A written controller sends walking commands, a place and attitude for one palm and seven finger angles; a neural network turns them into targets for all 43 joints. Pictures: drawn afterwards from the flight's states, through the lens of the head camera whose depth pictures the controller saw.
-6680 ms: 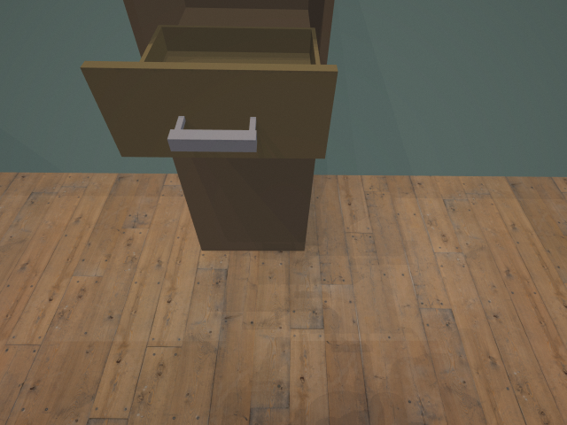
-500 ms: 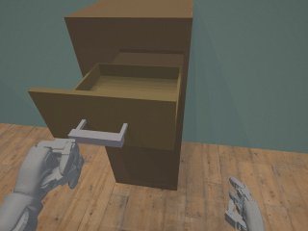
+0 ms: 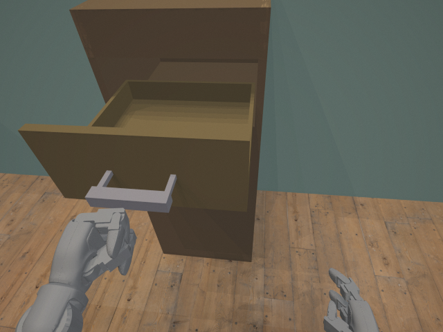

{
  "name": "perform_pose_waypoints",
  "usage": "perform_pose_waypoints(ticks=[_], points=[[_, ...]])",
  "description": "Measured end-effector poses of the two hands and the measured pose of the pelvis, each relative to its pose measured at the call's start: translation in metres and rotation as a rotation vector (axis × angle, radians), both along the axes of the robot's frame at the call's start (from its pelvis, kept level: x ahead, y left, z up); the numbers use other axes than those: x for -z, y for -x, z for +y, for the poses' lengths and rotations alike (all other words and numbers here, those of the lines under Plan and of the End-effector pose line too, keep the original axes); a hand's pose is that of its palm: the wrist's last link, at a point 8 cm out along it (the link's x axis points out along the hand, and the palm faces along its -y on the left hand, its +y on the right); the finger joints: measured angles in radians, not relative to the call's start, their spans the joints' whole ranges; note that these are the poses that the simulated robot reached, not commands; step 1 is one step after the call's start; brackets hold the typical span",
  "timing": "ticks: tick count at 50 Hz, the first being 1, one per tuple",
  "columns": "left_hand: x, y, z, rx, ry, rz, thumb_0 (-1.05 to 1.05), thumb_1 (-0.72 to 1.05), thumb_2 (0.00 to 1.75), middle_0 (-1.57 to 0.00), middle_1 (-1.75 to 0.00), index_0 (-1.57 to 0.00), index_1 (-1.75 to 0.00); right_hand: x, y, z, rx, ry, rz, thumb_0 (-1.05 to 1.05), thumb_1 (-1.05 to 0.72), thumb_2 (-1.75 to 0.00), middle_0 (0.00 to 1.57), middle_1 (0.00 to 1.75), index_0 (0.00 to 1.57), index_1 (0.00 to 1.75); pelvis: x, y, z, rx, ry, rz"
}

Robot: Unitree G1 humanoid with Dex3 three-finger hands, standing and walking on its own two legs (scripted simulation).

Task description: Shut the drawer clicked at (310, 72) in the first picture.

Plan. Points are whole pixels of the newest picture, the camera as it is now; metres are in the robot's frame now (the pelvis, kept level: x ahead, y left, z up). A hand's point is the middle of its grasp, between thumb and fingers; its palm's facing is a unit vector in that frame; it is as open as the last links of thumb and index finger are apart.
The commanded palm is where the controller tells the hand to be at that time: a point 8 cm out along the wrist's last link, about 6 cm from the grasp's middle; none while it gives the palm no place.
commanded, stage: bring the fist close to the handle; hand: left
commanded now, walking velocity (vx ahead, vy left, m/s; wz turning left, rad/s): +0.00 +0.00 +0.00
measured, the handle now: (134, 188) +0.32 +0.18 +0.14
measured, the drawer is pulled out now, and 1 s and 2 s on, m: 0.30 0.29 0.18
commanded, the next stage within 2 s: push the drawer shut in 0.56 s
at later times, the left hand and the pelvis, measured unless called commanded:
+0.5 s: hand (134, 246) +0.21 +0.15 +0.13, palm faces +0.00 -1.00 -0.08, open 3.2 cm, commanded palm +0.18 +0.20 +0.14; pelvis +0.00 -0.01 +0.00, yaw +0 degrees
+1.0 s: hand (137, 231) +0.24 +0.15 +0.13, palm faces -0.03 -1.00 -0.06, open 3.1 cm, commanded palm +0.23 +0.20 +0.14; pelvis -0.01 +0.00 +0.00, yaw +0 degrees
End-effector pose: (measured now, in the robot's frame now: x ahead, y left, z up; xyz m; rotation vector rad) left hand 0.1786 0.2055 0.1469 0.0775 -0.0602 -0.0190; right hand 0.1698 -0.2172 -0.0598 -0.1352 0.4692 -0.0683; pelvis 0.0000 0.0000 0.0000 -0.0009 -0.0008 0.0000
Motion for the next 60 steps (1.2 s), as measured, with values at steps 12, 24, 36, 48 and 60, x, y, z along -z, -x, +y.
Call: perform_pose_waypoints(ticks=[12,24,36,48,60], points=[[0.019,-0.015,-0.008,-0.004,0.003,0.008,0.01,0.90,0.90,-1.40,-1.60,-1.40,-1.60,0.006,0.008,-0.012,0.021,0.022,0.045,0.02,-0.91,-0.90,0.20,0.30,0.20,0.30,0.002,0.002,-0.003,0.003,-0.003,0.017],[0.015,-0.013,-0.004,-0.015,-0.008,0.002,0.01,0.90,0.90,-1.40,-1.60,-1.40,-1.60,0.008,0.007,-0.014,0.031,0.005,0.051,0.02,-0.91,-0.90,0.20,0.30,0.20,0.30,0.001,-0.001,-0.006,0.008,-0.004,0.024],[0.015,-0.009,0.002,-0.013,0.003,-0.012,0.01,0.90,0.90,-1.40,-1.60,-1.40,-1.60,0.004,0.000,-0.010,0.013,0.021,0.033,0.02,-0.91,-0.90,0.20,0.30,0.20,0.30,0.002,0.002,-0.004,-0.004,0.001,0.019],[0.016,-0.037,0.000,0.016,0.012,-0.011,0.00,0.87,0.92,-1.40,-1.60,-1.40,-1.60,0.007,0.008,-0.005,0.021,0.020,0.074,0.02,-0.91,-0.90,0.20,0.30,0.20,0.30,-0.001,0.005,0.001,0.003,-0.002,0.016],[0.018,-0.043,0.004,0.000,0.016,-0.016,-0.03,0.79,0.95,-1.40,-1.60,-1.40,-1.60,0.012,0.014,0.003,-0.006,0.028,0.114,0.02,-0.91,-0.90,0.20,0.30,0.20,0.30,-0.002,0.017,0.004,-0.013,0.001,-0.003]])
